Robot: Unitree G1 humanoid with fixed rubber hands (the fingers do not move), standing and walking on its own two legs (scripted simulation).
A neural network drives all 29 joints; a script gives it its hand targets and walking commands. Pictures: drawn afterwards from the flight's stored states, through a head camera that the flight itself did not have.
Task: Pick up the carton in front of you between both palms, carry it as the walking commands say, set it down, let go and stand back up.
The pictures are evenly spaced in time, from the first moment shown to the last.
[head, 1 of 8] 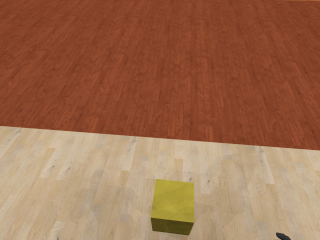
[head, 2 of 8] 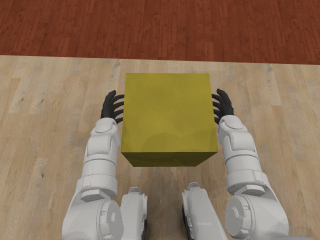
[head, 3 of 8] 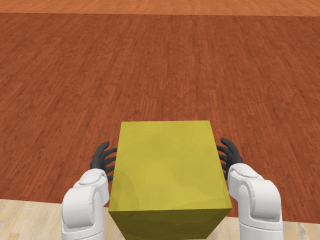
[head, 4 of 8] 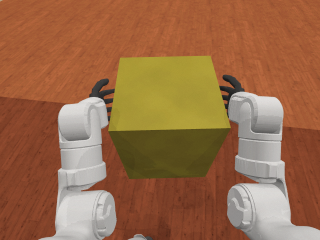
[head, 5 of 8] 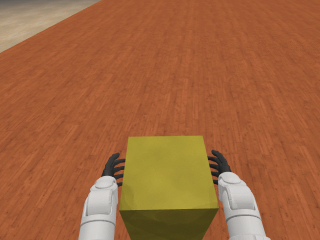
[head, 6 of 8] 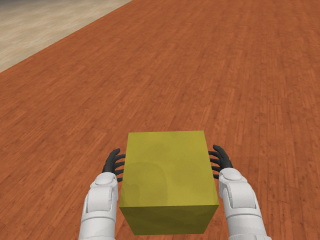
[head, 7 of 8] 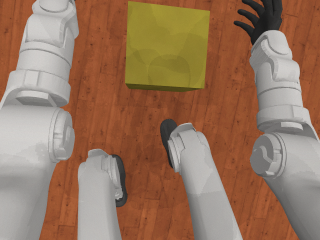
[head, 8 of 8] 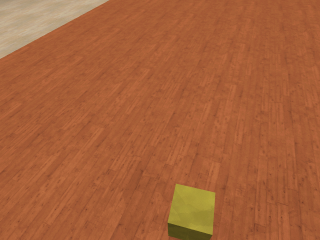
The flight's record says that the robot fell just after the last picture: no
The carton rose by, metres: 0.95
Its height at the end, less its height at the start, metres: +0.23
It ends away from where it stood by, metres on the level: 5.09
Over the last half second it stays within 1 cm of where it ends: yes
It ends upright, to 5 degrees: yes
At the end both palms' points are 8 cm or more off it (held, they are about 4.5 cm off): yes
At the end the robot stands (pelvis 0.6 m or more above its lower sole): yes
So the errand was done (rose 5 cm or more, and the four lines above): yes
